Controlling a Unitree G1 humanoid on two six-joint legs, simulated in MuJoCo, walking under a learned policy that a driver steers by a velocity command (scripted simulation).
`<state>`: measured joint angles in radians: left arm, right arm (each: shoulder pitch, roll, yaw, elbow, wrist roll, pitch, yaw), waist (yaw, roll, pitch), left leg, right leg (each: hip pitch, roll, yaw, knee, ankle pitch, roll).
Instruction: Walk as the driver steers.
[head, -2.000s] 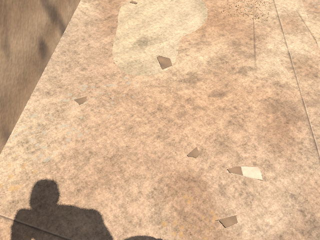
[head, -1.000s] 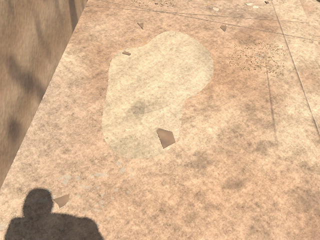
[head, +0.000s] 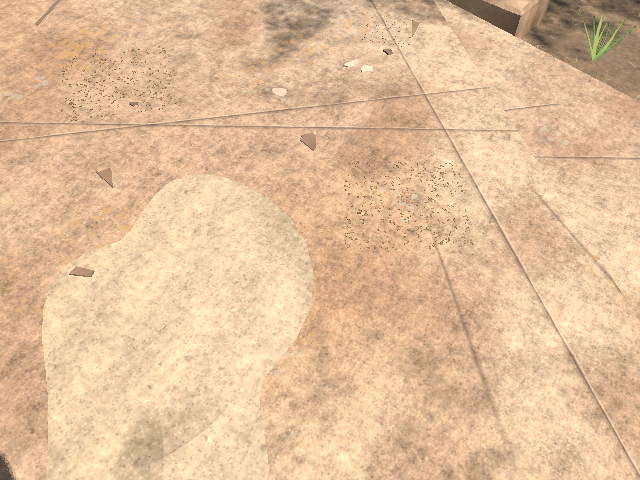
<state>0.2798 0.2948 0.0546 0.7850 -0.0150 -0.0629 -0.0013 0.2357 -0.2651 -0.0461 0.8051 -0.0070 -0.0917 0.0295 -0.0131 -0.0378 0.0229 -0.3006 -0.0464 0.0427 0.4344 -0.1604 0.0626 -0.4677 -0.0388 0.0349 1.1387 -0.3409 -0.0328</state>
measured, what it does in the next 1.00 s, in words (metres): walks ahead: right foot, then left foot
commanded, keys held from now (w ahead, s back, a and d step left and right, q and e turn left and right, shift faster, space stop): w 1.00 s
